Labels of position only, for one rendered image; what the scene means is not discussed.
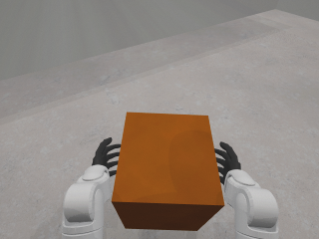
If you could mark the right robot hand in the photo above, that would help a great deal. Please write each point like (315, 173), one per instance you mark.
(230, 162)

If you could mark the right robot forearm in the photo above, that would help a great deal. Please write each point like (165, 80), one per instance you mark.
(255, 209)

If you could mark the left robot forearm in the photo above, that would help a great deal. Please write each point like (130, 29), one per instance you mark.
(83, 204)

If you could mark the left robot hand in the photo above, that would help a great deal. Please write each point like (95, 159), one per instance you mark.
(102, 158)

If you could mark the carton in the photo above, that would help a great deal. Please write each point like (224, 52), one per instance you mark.
(167, 175)

